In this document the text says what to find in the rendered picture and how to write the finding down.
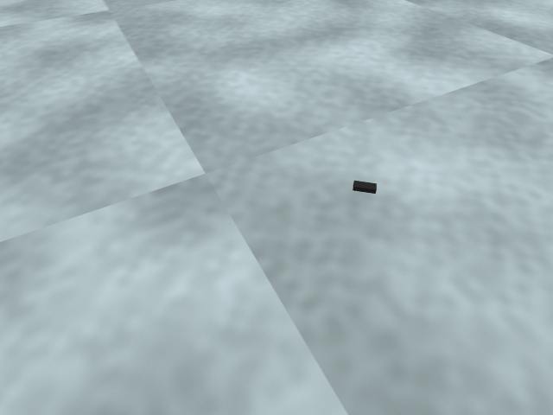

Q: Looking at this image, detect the small box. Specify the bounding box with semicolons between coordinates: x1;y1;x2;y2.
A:
353;181;377;194

